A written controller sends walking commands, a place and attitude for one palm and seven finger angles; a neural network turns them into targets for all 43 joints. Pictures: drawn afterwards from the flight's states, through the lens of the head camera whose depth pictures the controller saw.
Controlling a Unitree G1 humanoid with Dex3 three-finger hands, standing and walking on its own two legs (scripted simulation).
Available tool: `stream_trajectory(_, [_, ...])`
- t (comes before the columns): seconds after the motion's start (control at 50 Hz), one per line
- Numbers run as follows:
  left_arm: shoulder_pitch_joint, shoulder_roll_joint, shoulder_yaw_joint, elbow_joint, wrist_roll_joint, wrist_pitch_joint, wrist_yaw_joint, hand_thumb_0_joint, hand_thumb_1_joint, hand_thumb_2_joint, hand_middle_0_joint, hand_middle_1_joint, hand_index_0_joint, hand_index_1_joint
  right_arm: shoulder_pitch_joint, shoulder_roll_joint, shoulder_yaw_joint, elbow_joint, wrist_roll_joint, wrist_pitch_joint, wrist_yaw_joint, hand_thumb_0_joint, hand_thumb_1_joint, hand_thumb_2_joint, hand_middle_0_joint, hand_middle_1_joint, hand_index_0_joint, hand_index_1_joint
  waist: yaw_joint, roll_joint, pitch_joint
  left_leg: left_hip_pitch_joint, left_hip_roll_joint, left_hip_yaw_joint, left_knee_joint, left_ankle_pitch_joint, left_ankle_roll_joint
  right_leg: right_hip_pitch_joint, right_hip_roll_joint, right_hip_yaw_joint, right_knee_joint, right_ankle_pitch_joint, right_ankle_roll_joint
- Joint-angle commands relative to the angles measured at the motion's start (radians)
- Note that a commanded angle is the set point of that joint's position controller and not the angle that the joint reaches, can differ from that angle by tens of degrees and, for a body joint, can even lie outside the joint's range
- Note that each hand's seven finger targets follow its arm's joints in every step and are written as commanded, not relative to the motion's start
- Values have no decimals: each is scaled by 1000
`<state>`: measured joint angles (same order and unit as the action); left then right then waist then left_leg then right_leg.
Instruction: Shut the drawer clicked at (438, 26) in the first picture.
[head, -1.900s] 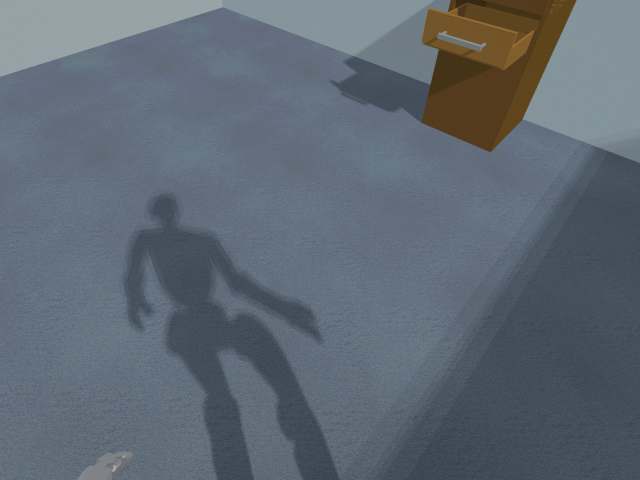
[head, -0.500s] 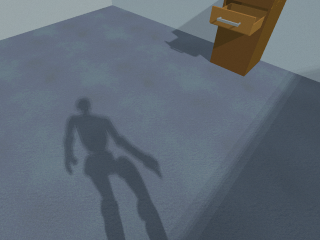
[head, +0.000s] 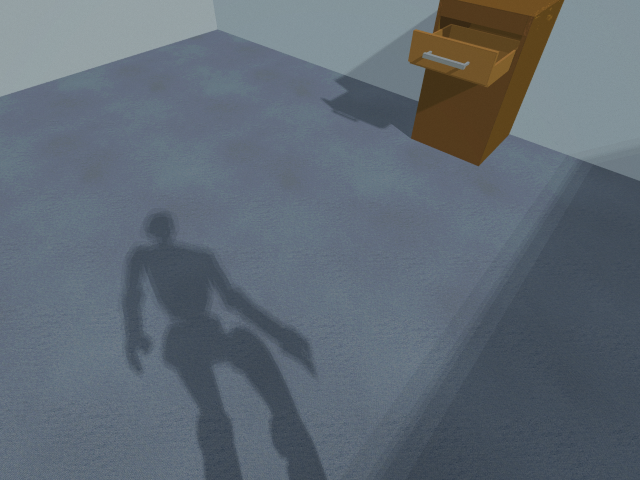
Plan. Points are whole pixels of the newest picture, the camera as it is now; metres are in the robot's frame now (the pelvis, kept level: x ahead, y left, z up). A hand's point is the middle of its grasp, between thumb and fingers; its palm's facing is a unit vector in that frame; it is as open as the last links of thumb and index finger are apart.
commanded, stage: walk to a spot facing it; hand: left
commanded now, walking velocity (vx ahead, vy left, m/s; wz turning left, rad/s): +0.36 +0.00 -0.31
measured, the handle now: (445, 59) +1.79 -0.43 -0.17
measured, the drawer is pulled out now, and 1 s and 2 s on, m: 0.26 0.26 0.26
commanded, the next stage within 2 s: none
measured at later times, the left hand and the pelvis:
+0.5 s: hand out of the picture +0.08 +0.15 -0.17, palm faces -0.07 -0.98 -0.16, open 7.4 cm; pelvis +0.16 -0.02 -0.01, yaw -8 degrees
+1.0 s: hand (252, 292) +0.50 +0.17 -0.17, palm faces -0.16 -0.97 -0.16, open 7.4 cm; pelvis +0.39 +0.02 +0.00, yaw -11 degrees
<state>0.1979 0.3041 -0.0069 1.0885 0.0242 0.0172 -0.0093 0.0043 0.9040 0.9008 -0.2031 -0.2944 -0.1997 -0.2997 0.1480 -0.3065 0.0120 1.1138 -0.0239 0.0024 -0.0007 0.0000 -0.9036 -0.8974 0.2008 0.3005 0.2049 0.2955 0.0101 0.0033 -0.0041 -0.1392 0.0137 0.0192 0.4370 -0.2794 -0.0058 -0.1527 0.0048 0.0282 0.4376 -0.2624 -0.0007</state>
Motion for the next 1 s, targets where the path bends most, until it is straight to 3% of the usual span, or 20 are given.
stream_trajectory(0.0, [54,117,43,-55,0,-11,-4,0,900,900,-200,-300,-200,-300,47,-124,-41,-51,-2,-13,0,0,-900,-900,200,300,200,300,-4,-24,148,-122,100,-87,-75,-325,40,-162,-68,146,-86,-339,-61])
stream_trajectory(0.14, [74,3,46,-96,-3,-50,-10,0,900,900,-200,-300,-200,-300,215,-128,-71,-33,7,-51,-16,0,-900,-900,200,300,200,300,-43,181,139,93,291,-264,-136,-79,160,-359,17,-44,269,-146,-37])
stream_trajectory(0.18, [51,-12,47,-109,-5,-61,-10,0,900,900,-200,-300,-200,-300,260,-102,-72,-16,6,-57,-19,0,-900,-900,200,300,200,300,-54,172,134,165,312,-223,-71,208,178,-387,-7,-71,257,-209,-29])
stream_trajectory(0.2, [83,-26,51,-96,-5,-68,-10,0,900,900,-200,-300,-200,-300,255,-88,-70,-13,3,-57,-22,0,-900,-900,200,300,200,300,-33,144,111,127,290,-159,4,297,154,-291,-13,-84,174,-187,-35])
stream_trajectory(0.22, [192,-24,61,-58,-2,-73,-10,0,900,900,-200,-300,-200,-300,209,-70,-65,-24,5,-57,-22,0,-900,-900,200,300,200,300,34,69,78,-61,224,-39,186,340,101,-23,-17,-67,44,-52,-60])
stream_trajectory(0.24, [385,61,86,6,5,-84,3,0,900,900,-200,-300,-200,-300,149,-11,-52,-67,15,-69,-15,0,-900,-900,200,300,200,300,108,-215,5,-374,99,118,518,209,28,292,-193,241,-72,124,-128])
stream_trajectory(0.26, [552,116,93,62,-7,-89,20,0,900,900,-200,-300,-200,-300,31,22,-41,-127,14,-82,-9,0,-900,-900,200,300,200,300,149,-329,-4,-588,12,126,705,-252,-2,413,-376,502,-125,467,-203])
stream_trajectory(0.28, [587,107,89,81,-10,-87,32,0,900,900,-200,-300,-200,-300,-21,-3,-48,-140,10,-81,-14,0,-900,-900,200,300,200,300,162,-307,11,-642,41,28,788,-290,7,428,-379,497,-86,647,-216])
stream_trajectory(0.34, [473,14,65,48,5,-85,44,0,900,900,-200,-300,-200,-300,-64,43,-55,-135,5,-73,0,0,-900,-900,200,300,200,300,102,-44,117,-717,104,33,797,-173,1,348,-319,308,-86,569,-219])
stream_trajectory(0.42, [341,-24,49,21,7,-97,42,0,900,900,-200,-300,-200,-300,-29,89,-59,-138,9,-41,23,0,-900,-900,200,300,200,300,0,-110,189,-562,94,99,627,-2,-21,68,-221,127,-224,441,-167])
stream_trajectory(0.48, [303,-25,50,25,3,-102,43,0,900,900,-200,-300,-200,-300,-58,101,-58,-155,19,-44,39,0,-900,-900,200,300,200,300,-14,-180,203,-403,79,132,419,137,-7,-28,-168,48,-262,439,-129])
stream_trajectory(0.56, [277,25,74,29,-3,-108,47,0,900,900,-200,-300,-200,-300,81,65,-71,-126,16,-65,23,0,-900,-900,200,300,200,300,-86,-148,81,-112,0,158,248,166,40,33,-176,5,-51,762,-109])
stream_trajectory(0.6, [286,4,77,25,-9,-107,41,0,900,900,-200,-300,-200,-300,364,-21,-97,-38,1,-68,4,0,-900,-900,200,300,200,300,-192,-41,-104,224,53,66,181,185,59,-47,-125,-13,339,583,-73])
stream_trajectory(0.62, [371,-58,77,16,-22,-98,30,0,900,900,-200,-300,-200,-300,447,-122,-121,-23,-18,-70,-6,0,-900,-900,200,300,200,300,-181,233,-230,397,299,-303,86,144,140,-231,27,-77,683,34,-41])
stream_trajectory(0.64, [374,-94,69,-12,-26,-99,26,0,900,900,-200,-300,-200,-300,431,-158,-121,-28,-5,-65,-9,0,-900,-900,200,300,200,300,-132,320,-247,345,456,-600,-132,45,215,-341,77,-1,952,-297,-53])
stream_trajectory(0.66, [308,-84,65,-25,-19,-92,28,0,900,900,-200,-300,-200,-300,312,-119,-115,-53,8,-60,-14,0,-900,-900,200,300,200,300,-101,168,-107,192,465,-592,-213,-134,227,-392,-7,46,1017,-233,-66])
stream_trajectory(0.7, [234,-96,66,-30,-2,-75,13,0,900,900,-200,-300,-200,-300,149,12,-82,-98,3,-70,-16,0,-900,-900,200,300,200,300,-32,74,70,-90,378,-396,-258,-239,160,-425,-89,24,1005,-72,-45])
stream_trajectory(0.74, [262,-126,67,-20,11,-48,3,0,900,900,-200,-300,-200,-300,124,66,-65,-91,0,-88,-17,0,-900,-900,200,300,200,300,20,66,106,-246,297,-197,-266,-141,112,-338,-106,8,919,-28,-32])
stream_trajectory(0.78, [277,-141,68,-22,12,-28,1,0,900,900,-200,-300,-200,-300,121,71,-67,-80,3,-97,-18,0,-900,-900,200,300,200,300,50,57,91,-286,263,-112,-278,-99,117,-318,-114,-4,866,12,-19])
stream_trajectory(0.98, [-23,-103,83,-130,10,-26,-17,0,900,900,-200,-300,-200,-300,324,53,-77,-23,10,-114,-29,0,-900,-900,200,300,200,300,-35,13,99,99,275,-56,-305,149,147,-588,-155,-46,515,148,30])
